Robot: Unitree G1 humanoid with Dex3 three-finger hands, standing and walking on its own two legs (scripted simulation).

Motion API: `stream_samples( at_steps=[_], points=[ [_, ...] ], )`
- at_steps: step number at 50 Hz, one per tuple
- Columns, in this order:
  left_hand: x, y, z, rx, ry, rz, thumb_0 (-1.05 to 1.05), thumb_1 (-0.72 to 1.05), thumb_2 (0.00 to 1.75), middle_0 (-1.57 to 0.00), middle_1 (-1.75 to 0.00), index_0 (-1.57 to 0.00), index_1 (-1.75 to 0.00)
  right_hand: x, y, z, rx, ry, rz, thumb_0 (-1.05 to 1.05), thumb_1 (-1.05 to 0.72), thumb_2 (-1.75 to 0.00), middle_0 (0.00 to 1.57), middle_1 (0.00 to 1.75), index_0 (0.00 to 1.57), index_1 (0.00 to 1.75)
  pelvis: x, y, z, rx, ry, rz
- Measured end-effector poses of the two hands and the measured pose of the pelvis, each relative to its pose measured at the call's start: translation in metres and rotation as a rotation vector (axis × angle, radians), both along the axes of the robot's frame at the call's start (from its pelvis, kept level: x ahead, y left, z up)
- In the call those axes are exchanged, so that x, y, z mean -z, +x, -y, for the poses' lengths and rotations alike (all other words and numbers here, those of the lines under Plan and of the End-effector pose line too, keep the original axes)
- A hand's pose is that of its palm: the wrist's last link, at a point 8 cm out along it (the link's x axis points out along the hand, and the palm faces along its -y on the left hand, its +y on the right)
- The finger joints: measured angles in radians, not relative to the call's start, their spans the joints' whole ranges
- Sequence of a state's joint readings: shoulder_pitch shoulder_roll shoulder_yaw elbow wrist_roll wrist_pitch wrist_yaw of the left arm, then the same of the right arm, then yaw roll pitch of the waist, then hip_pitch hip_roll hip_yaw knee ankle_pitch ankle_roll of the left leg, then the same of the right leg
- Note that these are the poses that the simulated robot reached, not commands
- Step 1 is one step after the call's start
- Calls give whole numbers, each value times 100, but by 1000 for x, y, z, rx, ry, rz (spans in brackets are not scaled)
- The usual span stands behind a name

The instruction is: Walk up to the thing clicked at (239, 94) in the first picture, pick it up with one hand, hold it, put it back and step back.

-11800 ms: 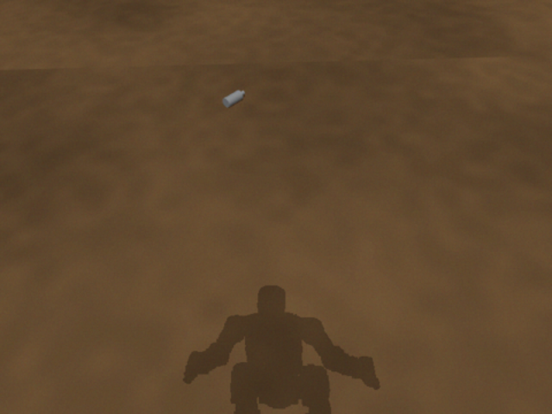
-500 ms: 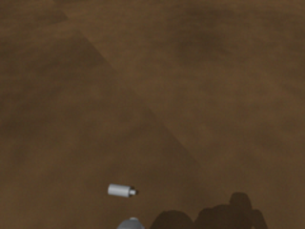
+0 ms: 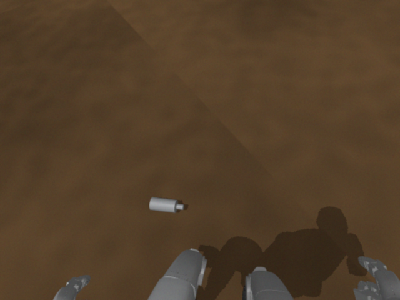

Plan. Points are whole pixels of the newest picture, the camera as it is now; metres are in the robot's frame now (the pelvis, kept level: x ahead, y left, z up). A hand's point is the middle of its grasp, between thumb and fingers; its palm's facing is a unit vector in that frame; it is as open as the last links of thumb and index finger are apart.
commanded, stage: walk up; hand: left
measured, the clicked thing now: (167, 205) +0.52 +0.30 -0.71
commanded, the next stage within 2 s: stand in 1.34 s
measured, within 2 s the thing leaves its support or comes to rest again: neither
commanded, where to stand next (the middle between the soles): +0.13 +0.08 m, yaw -2 degrees
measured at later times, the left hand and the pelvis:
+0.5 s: hand out of the picture -0.03 +0.29 -0.13, palm faces +0.03 -0.92 -0.38, open 7.4 cm; pelvis -0.05 +0.02 +0.02, yaw +3 degrees
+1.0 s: hand out of the picture +0.05 +0.30 -0.12, palm faces -0.01 -0.93 -0.36, open 7.4 cm; pelvis -0.03 +0.04 +0.03, yaw +1 degrees
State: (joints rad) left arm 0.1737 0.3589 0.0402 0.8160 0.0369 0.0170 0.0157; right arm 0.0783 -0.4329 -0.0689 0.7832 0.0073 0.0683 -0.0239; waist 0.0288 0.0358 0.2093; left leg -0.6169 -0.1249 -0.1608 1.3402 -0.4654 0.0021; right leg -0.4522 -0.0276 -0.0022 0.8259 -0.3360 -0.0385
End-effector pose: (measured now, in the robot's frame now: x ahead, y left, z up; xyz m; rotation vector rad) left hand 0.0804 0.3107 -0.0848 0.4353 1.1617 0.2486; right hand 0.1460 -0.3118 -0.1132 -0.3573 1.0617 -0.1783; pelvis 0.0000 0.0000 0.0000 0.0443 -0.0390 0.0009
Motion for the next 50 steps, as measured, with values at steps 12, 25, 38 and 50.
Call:
stream_samples(
  at_steps=[12, 25, 38, 50],
  points=[
    [-7, -94, -43, -119, 10, 5, 0, 90, 90, -20, -30, -21, -30, -4, -124, -13, -22, -26, -230, 1, -91, -89, 20, 30, 20, 30, -7, -44, -20, -83, 2, 14],
    [8, -118, -25, -104, -80, -67, 1, 91, 90, -20, -30, -20, -30, -19, -129, -26, 2, -1, -133, 1, -90, -89, 20, 30, 20, 30, -17, -52, -20, -54, -66, 19],
    [10, -83, -38, -71, -111, -27, 1, 90, 90, -20, -30, -21, -30, -30, -99, -47, 0, -16, -72, 1, -91, -89, 20, 30, 20, 30, -21, -42, -42, -42, -37, 5],
    [-3, -34, -33, -26, -103, -12, 1, 91, 90, -20, -30, -20, -30, -29, -82, -57, 43, 37, -91, 1, -90, -89, 20, 30, 20, 30, -31, -26, -39, -14, -38, 7]
  ],
)
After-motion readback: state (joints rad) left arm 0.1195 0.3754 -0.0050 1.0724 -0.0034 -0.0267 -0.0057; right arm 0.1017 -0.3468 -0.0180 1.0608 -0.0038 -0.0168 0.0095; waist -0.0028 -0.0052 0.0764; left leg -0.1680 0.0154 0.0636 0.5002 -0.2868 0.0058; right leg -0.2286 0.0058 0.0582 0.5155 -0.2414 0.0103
